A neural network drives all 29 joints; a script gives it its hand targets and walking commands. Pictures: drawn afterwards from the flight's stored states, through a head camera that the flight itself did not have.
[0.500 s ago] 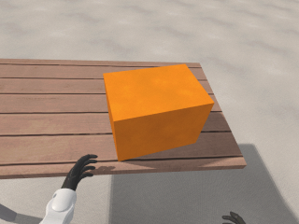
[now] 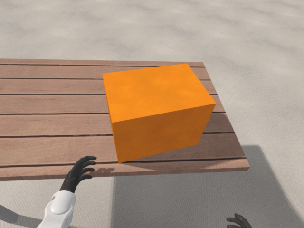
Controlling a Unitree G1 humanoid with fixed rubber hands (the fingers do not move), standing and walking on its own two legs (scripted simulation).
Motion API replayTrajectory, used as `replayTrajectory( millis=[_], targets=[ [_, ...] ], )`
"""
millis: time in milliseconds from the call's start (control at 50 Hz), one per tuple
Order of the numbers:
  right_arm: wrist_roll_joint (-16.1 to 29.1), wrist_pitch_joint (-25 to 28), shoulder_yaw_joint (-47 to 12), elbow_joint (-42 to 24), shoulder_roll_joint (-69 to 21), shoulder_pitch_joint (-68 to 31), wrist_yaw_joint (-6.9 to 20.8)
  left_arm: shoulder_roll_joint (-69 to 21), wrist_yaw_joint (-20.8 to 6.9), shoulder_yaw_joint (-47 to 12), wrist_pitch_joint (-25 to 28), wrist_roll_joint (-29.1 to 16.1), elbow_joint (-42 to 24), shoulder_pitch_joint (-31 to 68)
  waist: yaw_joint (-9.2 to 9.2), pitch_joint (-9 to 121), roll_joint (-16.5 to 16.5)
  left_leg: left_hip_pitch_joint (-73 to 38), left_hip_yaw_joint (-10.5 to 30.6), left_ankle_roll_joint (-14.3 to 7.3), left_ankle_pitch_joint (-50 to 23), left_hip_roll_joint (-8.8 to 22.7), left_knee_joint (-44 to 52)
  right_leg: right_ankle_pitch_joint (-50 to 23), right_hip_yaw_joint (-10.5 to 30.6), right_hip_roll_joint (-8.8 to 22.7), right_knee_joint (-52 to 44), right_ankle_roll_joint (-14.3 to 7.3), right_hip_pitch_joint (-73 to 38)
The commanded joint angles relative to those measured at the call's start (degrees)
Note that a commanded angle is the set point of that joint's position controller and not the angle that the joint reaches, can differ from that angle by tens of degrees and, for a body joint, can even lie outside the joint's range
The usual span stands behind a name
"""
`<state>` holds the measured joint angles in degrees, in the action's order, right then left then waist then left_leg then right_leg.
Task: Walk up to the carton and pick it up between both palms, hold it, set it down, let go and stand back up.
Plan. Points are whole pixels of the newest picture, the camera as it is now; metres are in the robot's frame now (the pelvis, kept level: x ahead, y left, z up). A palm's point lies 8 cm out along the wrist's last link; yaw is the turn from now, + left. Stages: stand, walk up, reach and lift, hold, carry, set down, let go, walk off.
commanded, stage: stand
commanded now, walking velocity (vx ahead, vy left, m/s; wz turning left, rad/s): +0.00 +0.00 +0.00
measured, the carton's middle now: (153, 111) +0.46 -0.01 +0.02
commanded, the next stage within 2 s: none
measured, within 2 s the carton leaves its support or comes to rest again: neither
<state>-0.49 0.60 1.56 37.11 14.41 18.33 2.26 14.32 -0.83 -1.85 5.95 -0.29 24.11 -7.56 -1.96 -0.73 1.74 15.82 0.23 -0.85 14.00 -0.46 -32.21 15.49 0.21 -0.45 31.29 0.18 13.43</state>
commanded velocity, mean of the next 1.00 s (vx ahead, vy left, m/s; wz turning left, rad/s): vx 0.00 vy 0.00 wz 0.00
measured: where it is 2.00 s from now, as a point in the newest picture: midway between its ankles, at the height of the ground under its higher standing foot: outside the picture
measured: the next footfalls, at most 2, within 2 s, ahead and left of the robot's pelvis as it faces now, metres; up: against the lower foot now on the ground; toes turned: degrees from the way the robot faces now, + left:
none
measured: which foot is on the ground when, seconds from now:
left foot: down 0.00-1.00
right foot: down 0.00-1.00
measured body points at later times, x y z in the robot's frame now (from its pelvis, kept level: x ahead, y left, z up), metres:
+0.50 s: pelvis +0.00 -0.01 +0.00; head -0.01 +0.01 +0.45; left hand +0.24 +0.21 -0.03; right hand +0.11 -0.27 -0.10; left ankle +0.04 +0.11 -0.73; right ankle +0.02 -0.12 -0.73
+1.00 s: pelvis +0.01 -0.01 +0.00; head +0.01 +0.00 +0.45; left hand +0.24 +0.21 -0.03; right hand +0.12 -0.27 -0.10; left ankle +0.04 +0.11 -0.73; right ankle +0.02 -0.12 -0.73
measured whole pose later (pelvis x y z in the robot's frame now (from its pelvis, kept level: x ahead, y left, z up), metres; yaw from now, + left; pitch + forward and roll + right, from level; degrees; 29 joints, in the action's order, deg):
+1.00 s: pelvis +0.01 -0.01 +0.00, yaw +1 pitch -2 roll +0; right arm -0.7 0.4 1.2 37.9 14.2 17.4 2.0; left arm 14.8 -0.4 -1.9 5.4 -0.2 23.9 -7.8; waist -1.7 -0.9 0.9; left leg 15.6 2.3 0.2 13.9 -0.5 -31.3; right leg 16.2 -1.3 -0.5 30.7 -0.6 12.8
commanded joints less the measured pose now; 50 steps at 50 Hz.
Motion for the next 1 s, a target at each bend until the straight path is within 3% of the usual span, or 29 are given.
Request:
replayTrajectory(
  millis=[0,380,440,980],
  targets=[
    [0.01,1.69,2.58,-5.55,8.11,-1.34,-0.32,8.59,1.58,4.51,-3.86,0.92,2.73,-3.84,1.66,-1.04,1.86,1.80,6.83,-1.34,-1.49,5.19,6.30,0.18,5.97,5.68,-6.90,-2.01,0.54],
    [-0.10,1.67,2.60,-4.95,8.17,-2.05,-0.46,8.76,1.48,4.71,-3.98,0.79,2.45,-3.28,1.65,-0.84,1.98,1.38,7.17,-1.06,-2.62,4.89,5.39,0.67,5.83,6.05,-7.83,-2.37,0.76],
    [-0.02,1.50,2.38,-4.85,7.69,-1.60,-0.43,8.80,1.66,4.52,-4.06,1.11,2.34,-3.14,1.67,-2.36,0.58,3.06,7.61,-0.90,-0.57,5.18,6.91,2.47,6.11,5.97,-8.02,-1.82,0.81],
    [-0.16,1.37,2.21,-4.56,7.58,-2.01,-0.56,9.00,1.83,4.23,-4.03,0.96,1.82,-3.55,1.68,-0.70,1.38,1.58,8.05,-0.86,-4.36,4.97,5.94,-0.81,5.07,6.48,-7.67,-1.95,-0.59]
  ],
)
